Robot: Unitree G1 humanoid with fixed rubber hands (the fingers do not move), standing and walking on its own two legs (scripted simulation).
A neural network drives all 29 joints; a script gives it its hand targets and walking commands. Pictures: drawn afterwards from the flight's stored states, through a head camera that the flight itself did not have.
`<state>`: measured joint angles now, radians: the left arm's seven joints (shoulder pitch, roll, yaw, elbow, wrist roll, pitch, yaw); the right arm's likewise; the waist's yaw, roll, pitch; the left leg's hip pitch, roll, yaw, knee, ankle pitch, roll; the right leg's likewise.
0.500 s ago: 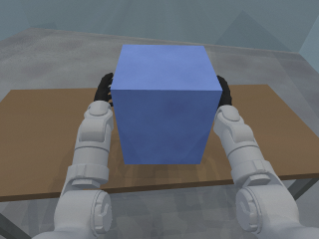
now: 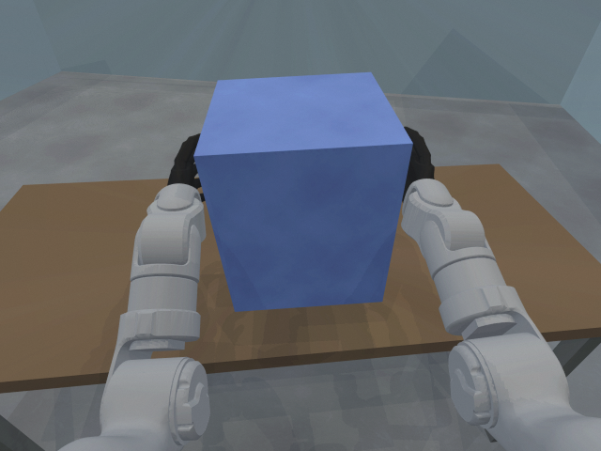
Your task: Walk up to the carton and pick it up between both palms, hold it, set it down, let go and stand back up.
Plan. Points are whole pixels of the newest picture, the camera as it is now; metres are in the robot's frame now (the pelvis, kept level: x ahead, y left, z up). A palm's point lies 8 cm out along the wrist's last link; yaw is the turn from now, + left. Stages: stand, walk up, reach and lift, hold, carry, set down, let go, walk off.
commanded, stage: reach and lift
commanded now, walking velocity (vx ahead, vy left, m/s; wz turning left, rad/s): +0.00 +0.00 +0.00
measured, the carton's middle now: (301, 193) +0.41 +0.00 +0.19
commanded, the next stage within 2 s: hold in 0.54 s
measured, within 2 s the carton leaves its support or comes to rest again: neither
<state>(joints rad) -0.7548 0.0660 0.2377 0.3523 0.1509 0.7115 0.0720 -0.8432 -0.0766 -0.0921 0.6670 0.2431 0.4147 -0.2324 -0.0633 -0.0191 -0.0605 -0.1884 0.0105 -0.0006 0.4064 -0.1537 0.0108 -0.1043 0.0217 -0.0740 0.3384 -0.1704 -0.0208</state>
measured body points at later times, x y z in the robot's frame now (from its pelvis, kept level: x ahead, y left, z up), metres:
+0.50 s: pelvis +0.01 +0.00 +0.00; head -0.04 +0.03 +0.45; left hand +0.40 +0.16 +0.23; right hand +0.40 -0.15 +0.23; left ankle +0.05 +0.11 -0.74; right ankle +0.01 -0.11 -0.74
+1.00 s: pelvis +0.00 +0.00 +0.00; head -0.07 +0.02 +0.44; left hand +0.38 +0.16 +0.25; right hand +0.39 -0.14 +0.26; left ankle +0.05 +0.11 -0.74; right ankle +0.01 -0.11 -0.74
